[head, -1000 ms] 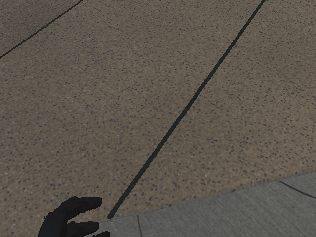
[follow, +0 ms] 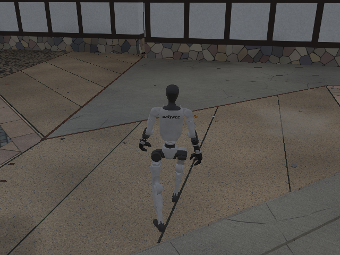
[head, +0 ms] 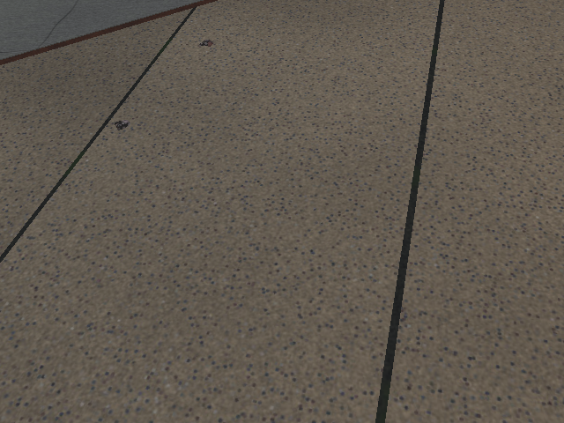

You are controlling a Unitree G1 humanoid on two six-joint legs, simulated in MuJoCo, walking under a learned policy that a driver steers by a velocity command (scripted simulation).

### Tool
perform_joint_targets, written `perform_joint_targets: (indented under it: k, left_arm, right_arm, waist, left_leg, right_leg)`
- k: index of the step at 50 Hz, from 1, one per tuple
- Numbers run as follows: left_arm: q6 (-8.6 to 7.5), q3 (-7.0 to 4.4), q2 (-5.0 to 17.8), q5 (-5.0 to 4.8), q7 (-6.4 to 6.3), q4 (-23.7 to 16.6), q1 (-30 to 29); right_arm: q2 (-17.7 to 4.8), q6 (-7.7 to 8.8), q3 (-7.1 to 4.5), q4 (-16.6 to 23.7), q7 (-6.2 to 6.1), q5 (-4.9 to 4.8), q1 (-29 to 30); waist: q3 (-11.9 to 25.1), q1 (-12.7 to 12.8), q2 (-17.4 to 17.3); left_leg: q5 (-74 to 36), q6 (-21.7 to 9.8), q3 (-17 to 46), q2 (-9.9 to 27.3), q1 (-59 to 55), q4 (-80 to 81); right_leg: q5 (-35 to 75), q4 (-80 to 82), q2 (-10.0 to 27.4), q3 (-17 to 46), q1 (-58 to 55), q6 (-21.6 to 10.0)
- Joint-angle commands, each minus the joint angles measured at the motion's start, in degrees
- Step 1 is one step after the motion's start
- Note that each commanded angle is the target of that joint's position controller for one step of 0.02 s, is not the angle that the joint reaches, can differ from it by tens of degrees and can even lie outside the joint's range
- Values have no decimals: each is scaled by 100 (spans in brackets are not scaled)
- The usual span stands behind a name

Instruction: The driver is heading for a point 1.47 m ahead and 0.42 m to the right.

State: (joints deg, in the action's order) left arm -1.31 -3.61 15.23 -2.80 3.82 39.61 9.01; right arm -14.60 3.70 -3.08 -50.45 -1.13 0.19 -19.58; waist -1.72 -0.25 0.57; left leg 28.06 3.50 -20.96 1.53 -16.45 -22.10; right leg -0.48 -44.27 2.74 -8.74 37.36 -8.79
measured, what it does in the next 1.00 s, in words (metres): walks ahead, turning right: right foot, then left foot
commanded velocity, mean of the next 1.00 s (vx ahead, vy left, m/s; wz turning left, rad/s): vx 1.00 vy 0.00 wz -0.74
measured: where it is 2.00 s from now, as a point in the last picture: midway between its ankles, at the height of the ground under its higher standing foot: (519, 128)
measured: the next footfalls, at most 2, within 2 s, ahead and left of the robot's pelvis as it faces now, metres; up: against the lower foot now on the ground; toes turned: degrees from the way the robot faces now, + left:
right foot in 0.02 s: +0.22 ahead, -0.05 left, +0.00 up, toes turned -6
left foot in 0.46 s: +0.66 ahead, +0.04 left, +0.00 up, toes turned -35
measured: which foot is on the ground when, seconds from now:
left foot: down 0.00-0.02, up 0.04-0.44, down 0.46-0.92, up 0.94-1.00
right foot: up 0.00-0.00, down 0.02-0.44, up 0.46-0.92, down 0.94-1.00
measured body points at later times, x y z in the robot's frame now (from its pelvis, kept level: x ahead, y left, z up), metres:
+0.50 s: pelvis +0.45 -0.02 +0.00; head +0.47 -0.05 +0.45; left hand +0.63 +0.22 -0.10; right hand +0.57 -0.35 -0.03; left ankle +0.63 +0.05 -0.70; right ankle +0.21 -0.03 -0.64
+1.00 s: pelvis +0.77 -0.29 +0.01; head +0.79 -0.32 +0.45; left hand +1.09 -0.30 -0.05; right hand +0.55 -0.43 -0.13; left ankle +0.70 +0.01 -0.60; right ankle +0.78 -0.43 -0.70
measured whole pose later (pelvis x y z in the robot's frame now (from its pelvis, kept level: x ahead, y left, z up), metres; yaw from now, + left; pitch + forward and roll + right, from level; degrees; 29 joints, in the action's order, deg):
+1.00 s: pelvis +0.77 -0.29 +0.01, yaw -45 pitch +1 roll +0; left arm -4.7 -1.5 13.1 0.1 2.4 32.6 3.1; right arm -13.5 5.1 -0.9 -53.0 0.1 -2.6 -27.7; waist -2.9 -2.8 -0.6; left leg 24.5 -2.3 2.9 3.8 2.8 -61.2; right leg -11.6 -41.6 0.5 -4.8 30.9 -3.9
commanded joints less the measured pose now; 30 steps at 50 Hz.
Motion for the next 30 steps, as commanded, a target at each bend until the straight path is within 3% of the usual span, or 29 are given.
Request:
perform_joint_targets:
  k: [1, 2, 3, 4, 5, 6, 7, 9, 11, 13, 15, 18, 20, 21, 22, 23, 24, 25, 26, 27, 28, 29, 30]
  left_arm:
    - [201, -733, 1551, -88, -187, 441, 3195]
    - [185, -599, 1419, 91, -143, 621, 2722]
    - [-96, -338, 1072, 343, -81, 193, 2058]
    - [-237, -300, 648, 303, -45, 29, 2075]
    - [-372, -298, 655, 279, -7, 67, 2014]
    - [-461, -271, 640, 229, 18, -2, 1664]
    - [-492, -282, 724, 234, -49, -121, 1247]
    - [-488, -237, 648, 214, -196, -256, 1000]
    - [-470, -208, 523, 136, -365, -234, 1185]
    - [-386, -202, 463, 95, -499, -169, 1298]
    - [-300, -253, 566, 91, -520, -104, 1356]
    - [-275, -304, 514, 5, -512, 45, 1546]
    - [-248, -348, 507, -3, -547, 83, 1494]
    - [-229, -370, 561, 49, -539, 36, 1336]
    - [-224, -338, 577, 161, -470, -94, 1017]
    - [-246, -154, 160, 372, -383, -345, 748]
    - [-293, 37, -452, -42, -358, -627, 1983]
    - [-241, 37, 118, -281, -446, -460, 1795]
    - [-200, -29, 526, -88, -447, -514, 1014]
    - [-181, -69, 619, 115, -429, -588, 529]
    - [-204, -87, 555, 241, -396, -746, 89]
    - [-168, -93, 451, 153, -334, -823, 158]
    - [-104, -79, 362, 51, -314, -837, 197]
  right_arm:
    - [-1305, 67, -325, 729, 79, -208, 1350]
    - [111, 324, 25, 1029, 193, -81, 1382]
    - [397, 621, 199, 1604, 242, -252, 620]
    - [-367, 798, 100, 1685, 269, -312, 1372]
    - [-518, 832, 39, 1810, 255, -366, 1664]
    - [-480, 764, 38, 1707, 194, -222, 1588]
    - [-454, 676, 15, 1687, 182, -105, 1432]
    - [-613, 481, -78, 1645, 130, -29, 1336]
    - [-512, 409, -50, 1854, 53, 48, 1931]
    - [-208, 415, 20, 2134, 53, 76, 2678]
    - [-60, 426, 17, 2294, 97, 0, 3043]
    - [-372, 483, -180, 2396, 150, -220, 3055]
    - [-641, 557, -314, 2385, 157, -305, 2872]
    - [-869, 603, -443, 2266, 142, -315, 2306]
    - [-1068, 612, -554, 2060, 115, -316, 1196]
    - [-1295, 530, -574, 1830, 44, -256, -391]
    - [-1745, 564, -590, 1671, 178, 71, -559]
    - [-1154, 518, -516, 1820, 229, 35, -163]
    - [-635, 412, -412, 1830, 165, -37, 115]
    - [-624, 326, -380, 1678, 134, 3, 156]
    - [-669, 292, -382, 1522, 136, 63, 208]
    - [-590, 316, -329, 1410, 122, 117, 345]
    - [-407, 341, -275, 1289, 147, 72, 404]
  waist:
    - [864, 2061, -470]
    - [-65, 1076, 2059]
    - [1212, 119, 2399]
    - [1099, 548, 1133]
    - [559, 325, 90]
    - [401, 38, -752]
    - [224, -217, -737]
    - [10, -339, -654]
    - [-257, -99, -548]
    - [-400, 226, -202]
    - [-328, 484, 170]
    - [-70, 601, 513]
    - [36, 428, 689]
    - [389, 65, 766]
    - [1084, -601, 831]
    - [2239, -1240, 483]
    - [3080, -305, -2807]
    - [2364, -497, -2739]
    - [1417, -731, -1793]
    - [905, -697, -588]
    - [460, -606, -123]
    - [270, -341, -290]
    - [159, -252, -438]
  left_leg:
    - [-6929, -592, 459, 763, 2555, -4565]
    - [266, -411, 1097, -665, 4897, -7137]
    - [561, -525, 2667, -914, 6458, -7931]
    - [-68, -847, 3012, -532, 6532, -7447]
    - [-485, -940, 2939, -346, 6562, -6756]
    - [-810, -889, 3000, -49, 6115, -6161]
    - [-986, -729, 3081, 53, 5736, -5738]
    - [-1076, -421, 3048, 225, 5334, -4956]
    - [-1435, -167, 2808, 274, 5228, -3808]
    - [-2526, 10, 2550, 58, 4873, -2441]
    - [-3162, 91, 2307, -232, 4289, -1393]
    - [-3336, 123, 2567, -367, 3809, -682]
    - [-2940, -2, 2658, -328, 3755, -423]
    - [-2720, -141, 2538, -383, 3202, -440]
    - [-2557, -327, 2561, -156, 1954, -700]
    - [-1327, -550, 3451, 767, -261, -1397]
    - [1121, -1611, 7433, 2307, -1744, 300]
    - [2809, -1628, 7960, 2303, -1328, 634]
    - [2118, -1388, 6712, 1960, -498, 607]
    - [759, -1211, 5662, 1705, 354, 550]
    - [-314, -1107, 4885, 1454, 1109, 575]
    - [-792, -1099, 4420, 1389, 1605, 648]
    - [-1040, -1083, 4049, 1315, 1844, 753]
  right_leg:
    - [-563, 503, -486, 374, -4476, -534]
    - [-146, 782, -218, 1923, -4782, -965]
    - [-2810, 2252, 883, 5556, -5544, -2082]
    - [-3543, 3107, 1051, 5988, -5241, -1674]
    - [-3593, 3276, 1044, 5830, -4531, -1430]
    - [-3403, 3141, 906, 5418, -3727, -1226]
    - [-3036, 3016, 676, 5070, -2934, -1244]
    - [-2392, 3144, 276, 4247, -2187, -1150]
    - [-1640, 3235, 8, 3613, -1749, -1070]
    - [-1171, 3111, -363, 3082, -1418, -846]
    - [-1185, 2970, -535, 2897, -1218, -581]
    - [-1503, 2552, -393, 3344, -1809, -414]
    - [-734, 2020, -234, 3574, -2591, -294]
    - [330, 1392, -267, 3543, -2849, -172]
    - [1126, 174, -414, 3263, -2680, 40]
    - [265, -1844, -519, 2881, -1451, 184]
    - [-3384, -3722, -1125, 2453, 534, 426]
    - [-2696, -4284, -391, 2149, 1353, 441]
    - [-2216, -4336, -232, 1829, 1559, 476]
    - [-1977, -4133, -49, 1658, 1280, 479]
    - [-1855, -3763, 128, 1604, 1033, 435]
    - [-1745, -3553, 347, 1672, 804, 412]
    - [-1808, -3460, 478, 1632, 760, 395]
